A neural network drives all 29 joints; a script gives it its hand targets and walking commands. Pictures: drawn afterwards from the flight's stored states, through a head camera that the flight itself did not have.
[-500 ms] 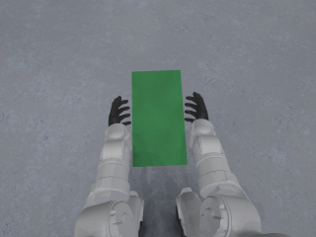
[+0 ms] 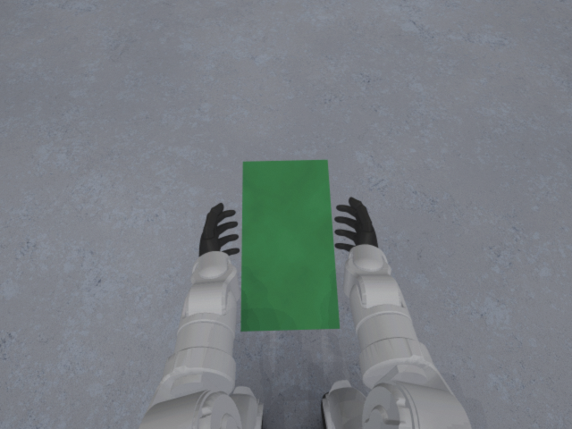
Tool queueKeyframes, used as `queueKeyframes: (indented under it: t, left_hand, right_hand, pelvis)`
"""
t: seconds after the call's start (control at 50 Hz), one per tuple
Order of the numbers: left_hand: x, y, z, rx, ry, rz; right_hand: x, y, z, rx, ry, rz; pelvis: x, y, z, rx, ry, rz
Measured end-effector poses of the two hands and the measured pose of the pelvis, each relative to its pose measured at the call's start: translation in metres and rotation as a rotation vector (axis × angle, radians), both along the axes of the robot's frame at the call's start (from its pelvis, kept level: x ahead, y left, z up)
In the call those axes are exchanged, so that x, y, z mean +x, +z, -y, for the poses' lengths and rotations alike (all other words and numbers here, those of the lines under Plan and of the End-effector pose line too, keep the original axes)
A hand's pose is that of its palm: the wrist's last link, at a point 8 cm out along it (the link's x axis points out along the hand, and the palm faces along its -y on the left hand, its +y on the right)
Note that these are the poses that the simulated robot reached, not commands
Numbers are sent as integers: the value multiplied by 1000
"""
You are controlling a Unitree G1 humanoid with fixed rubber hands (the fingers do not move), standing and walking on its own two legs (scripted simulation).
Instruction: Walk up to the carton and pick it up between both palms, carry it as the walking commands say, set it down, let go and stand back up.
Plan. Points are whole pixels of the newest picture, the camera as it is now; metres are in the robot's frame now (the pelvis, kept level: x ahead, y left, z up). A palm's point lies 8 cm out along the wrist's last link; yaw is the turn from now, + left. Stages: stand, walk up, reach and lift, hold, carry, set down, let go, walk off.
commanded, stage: reach and lift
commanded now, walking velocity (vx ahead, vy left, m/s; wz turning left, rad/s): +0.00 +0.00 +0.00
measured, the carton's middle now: (287, 249) +0.40 +0.01 -0.11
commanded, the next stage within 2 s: hold in 1.90 s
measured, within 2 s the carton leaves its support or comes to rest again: neither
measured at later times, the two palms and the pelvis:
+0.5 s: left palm (201, 245) +0.34 +0.12 +0.05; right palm (377, 236) +0.35 -0.11 +0.05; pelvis +0.01 +0.00 +0.03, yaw +0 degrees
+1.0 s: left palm (196, 240) +0.32 +0.11 +0.10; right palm (392, 232) +0.33 -0.11 +0.10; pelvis +0.01 +0.00 +0.04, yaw +0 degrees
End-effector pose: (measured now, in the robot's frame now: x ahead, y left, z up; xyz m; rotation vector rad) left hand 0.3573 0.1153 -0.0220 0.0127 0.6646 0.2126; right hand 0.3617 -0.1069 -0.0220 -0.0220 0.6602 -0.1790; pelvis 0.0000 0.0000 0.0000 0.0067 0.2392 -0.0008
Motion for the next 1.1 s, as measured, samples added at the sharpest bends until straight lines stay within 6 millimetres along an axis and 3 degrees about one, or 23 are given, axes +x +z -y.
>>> queueKeyframes:
  t: [0.38, 0.8, 1.1]
  left_hand:
    - [-12, 57, 0, 12, -41, -10]
    - [-28, 112, -1, 23, -39, -15]
    - [-33, 120, 7, 42, -48, -46]
  right_hand:
    - [-11, 56, 4, -13, 42, -8]
    - [-25, 112, 2, -34, 51, -11]
    - [-36, 118, 7, -35, 16, -37]
  pelvis:
    - [13, 31, 4, 1, -1, 170]
    - [14, 39, 4, -1, 8, 352]
    - [5, 37, 2, -1, -4, 382]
